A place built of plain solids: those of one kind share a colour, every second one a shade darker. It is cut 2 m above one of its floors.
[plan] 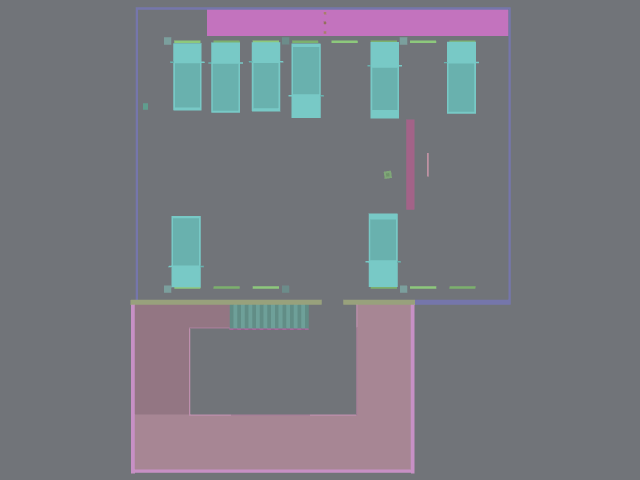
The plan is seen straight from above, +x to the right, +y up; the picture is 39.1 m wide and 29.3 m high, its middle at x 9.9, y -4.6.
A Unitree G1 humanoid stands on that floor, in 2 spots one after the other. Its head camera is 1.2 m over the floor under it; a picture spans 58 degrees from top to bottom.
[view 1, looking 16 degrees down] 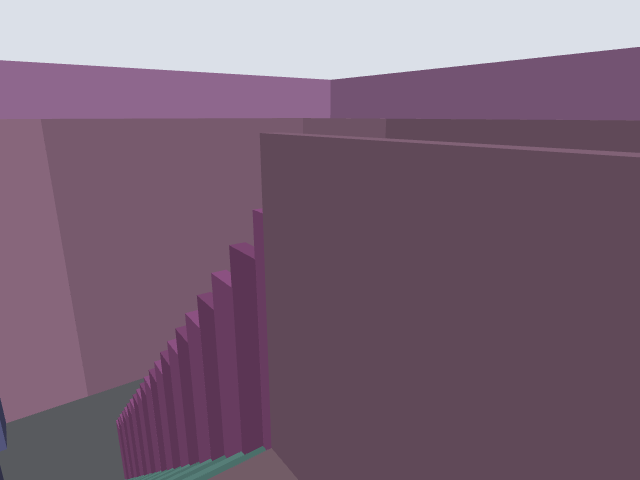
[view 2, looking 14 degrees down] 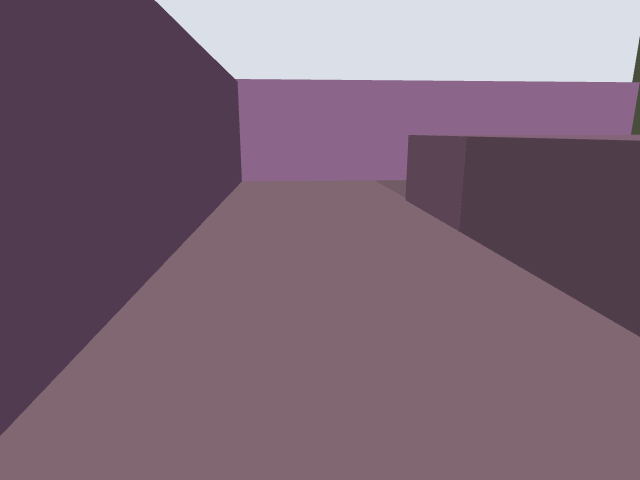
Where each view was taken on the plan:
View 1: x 3.19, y -9.28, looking -36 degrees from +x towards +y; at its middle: rim_guard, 1.14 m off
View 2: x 9.59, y -17.42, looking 176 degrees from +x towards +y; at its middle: paving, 4.96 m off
